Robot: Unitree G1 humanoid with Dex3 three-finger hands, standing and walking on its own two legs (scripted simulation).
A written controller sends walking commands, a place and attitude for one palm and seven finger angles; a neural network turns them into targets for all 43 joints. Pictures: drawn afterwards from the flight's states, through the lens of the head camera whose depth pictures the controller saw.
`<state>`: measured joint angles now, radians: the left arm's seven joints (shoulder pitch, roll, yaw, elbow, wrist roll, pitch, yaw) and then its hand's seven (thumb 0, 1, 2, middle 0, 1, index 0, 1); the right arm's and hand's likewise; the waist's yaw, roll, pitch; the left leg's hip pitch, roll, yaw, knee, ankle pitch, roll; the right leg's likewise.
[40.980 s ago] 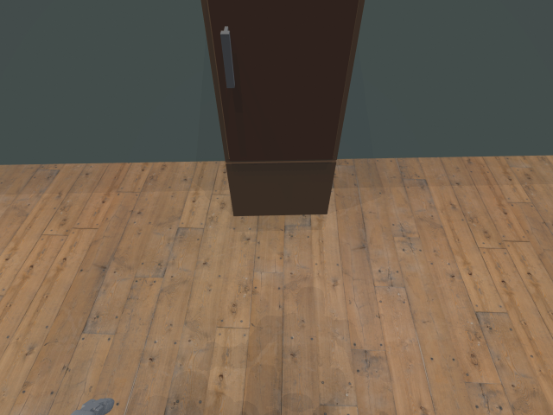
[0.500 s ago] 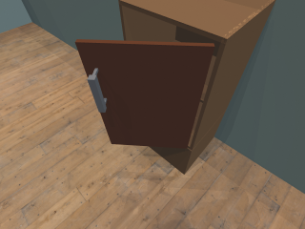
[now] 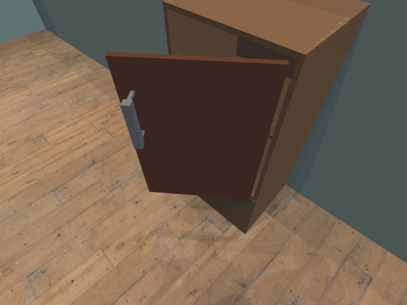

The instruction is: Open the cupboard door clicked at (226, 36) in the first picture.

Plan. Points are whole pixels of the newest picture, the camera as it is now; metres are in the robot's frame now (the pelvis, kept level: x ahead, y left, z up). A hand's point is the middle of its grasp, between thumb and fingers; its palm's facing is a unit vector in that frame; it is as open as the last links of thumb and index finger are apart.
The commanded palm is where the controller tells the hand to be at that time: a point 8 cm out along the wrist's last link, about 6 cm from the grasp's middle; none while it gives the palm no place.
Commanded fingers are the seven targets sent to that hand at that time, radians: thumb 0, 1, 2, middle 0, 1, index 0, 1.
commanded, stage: look again from close up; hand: left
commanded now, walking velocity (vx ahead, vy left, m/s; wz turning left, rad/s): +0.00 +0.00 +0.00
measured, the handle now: (135, 120) +0.55 +0.22 +0.02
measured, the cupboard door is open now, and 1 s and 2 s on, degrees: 38 38 38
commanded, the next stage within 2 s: raise the hand with hooked fingers in 0.06 s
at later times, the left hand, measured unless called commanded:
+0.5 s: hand (116, 271) +0.18 +0.18 -0.02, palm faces -0.06 -1.00 -0.01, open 8.1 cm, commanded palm +0.13 +0.25 -0.05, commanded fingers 0.00 0.48 0.72 -0.23 -0.57 -0.23 -0.57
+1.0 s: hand (82, 265) +0.19 +0.25 -0.02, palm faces -0.03 -1.00 -0.04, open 11.1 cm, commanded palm +0.16 +0.30 -0.01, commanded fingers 0.00 -0.10 0.47 -0.27 -0.94 -0.27 -0.94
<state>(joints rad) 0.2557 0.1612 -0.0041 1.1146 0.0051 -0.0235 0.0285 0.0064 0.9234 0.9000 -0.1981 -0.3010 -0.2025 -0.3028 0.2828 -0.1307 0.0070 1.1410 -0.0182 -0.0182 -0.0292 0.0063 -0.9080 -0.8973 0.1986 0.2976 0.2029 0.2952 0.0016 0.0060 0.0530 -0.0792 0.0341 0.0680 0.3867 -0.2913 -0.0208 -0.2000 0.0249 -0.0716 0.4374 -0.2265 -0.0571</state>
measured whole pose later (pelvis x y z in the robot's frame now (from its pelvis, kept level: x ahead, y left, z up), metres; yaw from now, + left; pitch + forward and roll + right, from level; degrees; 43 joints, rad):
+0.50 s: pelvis -0.04 +0.01 -0.06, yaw +1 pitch +10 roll +2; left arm 0.27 0.18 0.13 0.25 -0.26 -0.59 -0.34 0.01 0.71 0.81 -0.21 -0.43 -0.21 -0.43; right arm 0.16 -0.30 -0.07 0.55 0.02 -0.29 0.01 0.02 -0.91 -0.90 0.20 0.30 0.20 0.30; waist -0.02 -0.04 -0.12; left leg -0.63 0.01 0.07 0.95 -0.48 0.00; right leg -0.74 -0.04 -0.06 0.96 -0.40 -0.04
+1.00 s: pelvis -0.05 +0.04 -0.07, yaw +2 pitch +13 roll -2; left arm 0.27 0.29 0.23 0.05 -0.31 -0.29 -0.36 0.01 0.12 0.57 -0.25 -0.80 -0.26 -0.81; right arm 0.29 -0.20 0.05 0.55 0.02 -0.22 -0.04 0.02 -0.90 -0.90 0.21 0.30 0.21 0.30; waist -0.02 0.03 -0.09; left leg -0.74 0.01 0.02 1.04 -0.52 0.04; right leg -0.79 -0.04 -0.11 0.97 -0.39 -0.02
